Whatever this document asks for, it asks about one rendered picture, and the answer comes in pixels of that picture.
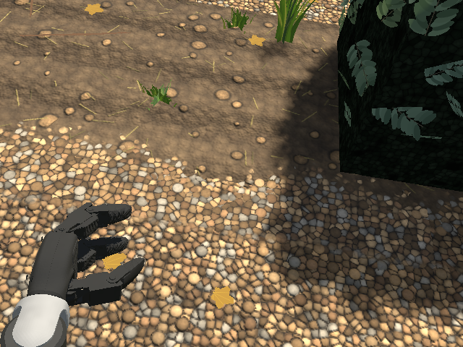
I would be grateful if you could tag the robot left hand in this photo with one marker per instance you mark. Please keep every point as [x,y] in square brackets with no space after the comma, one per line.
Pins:
[61,256]

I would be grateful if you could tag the robot left forearm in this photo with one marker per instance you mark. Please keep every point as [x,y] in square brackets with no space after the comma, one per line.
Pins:
[39,320]

